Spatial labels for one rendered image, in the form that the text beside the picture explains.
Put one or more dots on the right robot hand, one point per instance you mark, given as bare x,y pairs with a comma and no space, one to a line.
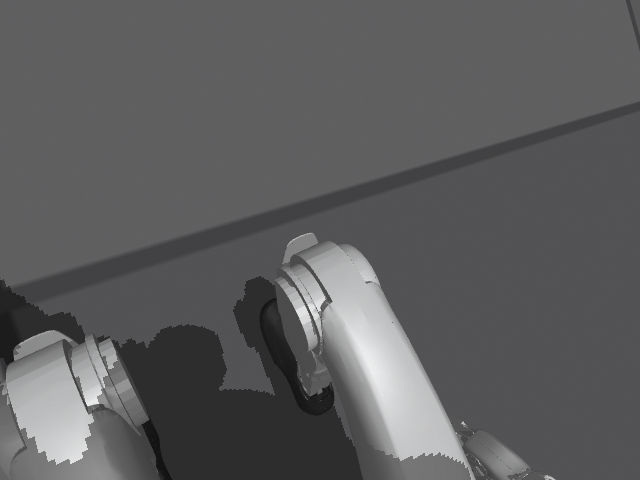
489,456

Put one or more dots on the left robot foot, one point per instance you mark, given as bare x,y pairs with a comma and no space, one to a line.
155,444

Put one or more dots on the right robot foot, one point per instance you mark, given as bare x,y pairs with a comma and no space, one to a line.
283,357

